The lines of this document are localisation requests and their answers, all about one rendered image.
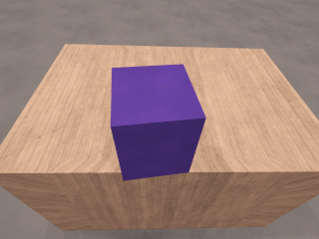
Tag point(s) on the pedestal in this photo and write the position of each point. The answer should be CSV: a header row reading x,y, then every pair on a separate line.
x,y
257,157

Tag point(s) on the carton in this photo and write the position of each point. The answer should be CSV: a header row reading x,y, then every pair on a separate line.
x,y
156,120

